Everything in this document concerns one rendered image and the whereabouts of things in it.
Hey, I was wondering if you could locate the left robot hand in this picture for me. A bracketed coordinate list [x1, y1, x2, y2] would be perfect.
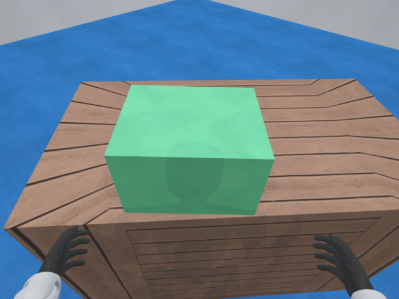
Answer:
[38, 225, 90, 278]

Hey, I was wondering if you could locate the pedestal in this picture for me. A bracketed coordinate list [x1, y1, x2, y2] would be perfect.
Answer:
[3, 78, 399, 299]

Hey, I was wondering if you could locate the right robot hand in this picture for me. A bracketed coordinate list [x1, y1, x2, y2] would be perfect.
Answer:
[312, 234, 374, 297]

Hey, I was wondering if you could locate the left robot forearm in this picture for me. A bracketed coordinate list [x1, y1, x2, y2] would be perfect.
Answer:
[14, 272, 61, 299]

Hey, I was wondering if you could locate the carton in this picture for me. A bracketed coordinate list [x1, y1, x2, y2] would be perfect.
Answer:
[104, 85, 275, 215]

